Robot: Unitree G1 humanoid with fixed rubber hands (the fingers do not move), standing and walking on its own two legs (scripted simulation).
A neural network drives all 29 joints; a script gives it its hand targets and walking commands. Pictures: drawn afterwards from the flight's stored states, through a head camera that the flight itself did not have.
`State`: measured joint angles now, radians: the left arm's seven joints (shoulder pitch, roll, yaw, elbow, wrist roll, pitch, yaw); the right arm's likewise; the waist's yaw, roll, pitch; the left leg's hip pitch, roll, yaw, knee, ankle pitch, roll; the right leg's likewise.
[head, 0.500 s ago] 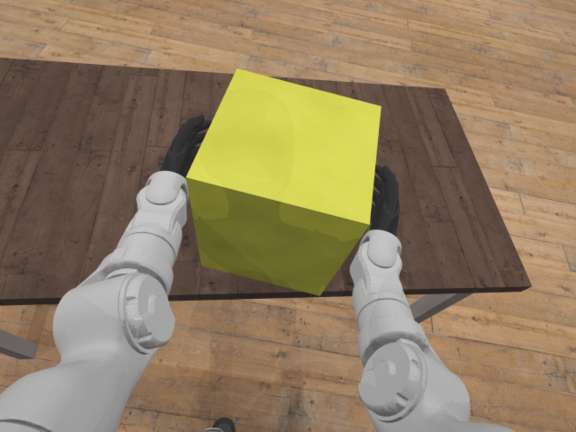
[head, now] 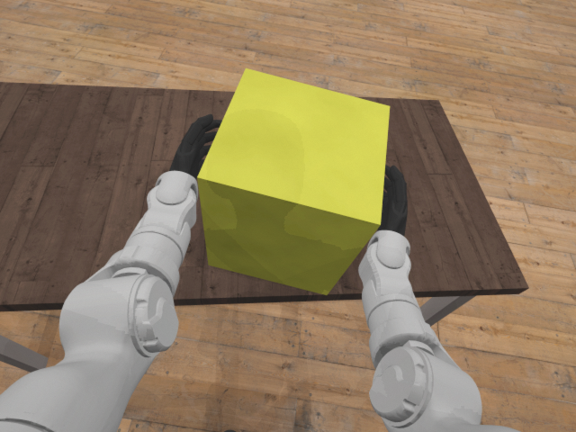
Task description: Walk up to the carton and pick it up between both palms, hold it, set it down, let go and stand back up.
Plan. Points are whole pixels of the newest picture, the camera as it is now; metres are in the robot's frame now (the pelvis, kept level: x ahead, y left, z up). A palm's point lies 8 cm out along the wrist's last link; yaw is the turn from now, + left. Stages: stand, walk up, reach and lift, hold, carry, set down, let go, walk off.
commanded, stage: reach and lift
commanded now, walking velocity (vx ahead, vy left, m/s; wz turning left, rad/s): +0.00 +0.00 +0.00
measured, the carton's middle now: (290, 193) +0.45 +0.00 +0.03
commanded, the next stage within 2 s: none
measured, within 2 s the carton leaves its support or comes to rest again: neither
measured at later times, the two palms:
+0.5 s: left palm (174, 164) +0.42 +0.16 +0.12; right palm (397, 210) +0.38 -0.13 +0.10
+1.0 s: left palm (170, 166) +0.39 +0.16 +0.15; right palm (415, 205) +0.37 -0.14 +0.13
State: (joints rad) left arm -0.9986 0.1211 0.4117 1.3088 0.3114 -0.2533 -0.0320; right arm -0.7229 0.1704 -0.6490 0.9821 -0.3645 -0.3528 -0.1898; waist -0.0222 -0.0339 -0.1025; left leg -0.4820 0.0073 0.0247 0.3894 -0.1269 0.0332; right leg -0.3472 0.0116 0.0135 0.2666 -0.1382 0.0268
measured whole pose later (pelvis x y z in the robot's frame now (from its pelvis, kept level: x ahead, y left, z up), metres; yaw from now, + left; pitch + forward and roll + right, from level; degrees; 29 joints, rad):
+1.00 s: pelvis +0.00 -0.01 +0.01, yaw +1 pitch -5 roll -1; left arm -0.73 0.01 0.32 0.61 0.33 0.29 -0.05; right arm -0.64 0.07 -0.25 0.79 -0.05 -0.03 -0.20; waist -0.03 -0.09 0.03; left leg -0.11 0.00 0.01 0.32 -0.13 0.02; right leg 0.01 0.00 0.00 0.25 -0.17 0.02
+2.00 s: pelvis -0.01 -0.03 +0.00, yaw +3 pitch -9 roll -1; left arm -0.64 -0.04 0.30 0.17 0.38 0.67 -0.05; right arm -0.66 -0.03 -0.02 0.59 0.17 0.22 -0.22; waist -0.09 -0.08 0.04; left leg -0.03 0.01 -0.01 0.33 -0.14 0.00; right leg 0.09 0.02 -0.03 0.26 -0.19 -0.01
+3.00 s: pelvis -0.01 -0.03 +0.00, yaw +3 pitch -10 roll -1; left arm -0.68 -0.01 0.31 0.14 0.39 0.77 -0.07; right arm -0.74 -0.06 0.01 0.58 0.23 0.33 -0.23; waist -0.09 -0.07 0.01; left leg -0.02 0.01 -0.02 0.34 -0.14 0.00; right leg 0.11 0.02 -0.03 0.26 -0.19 -0.01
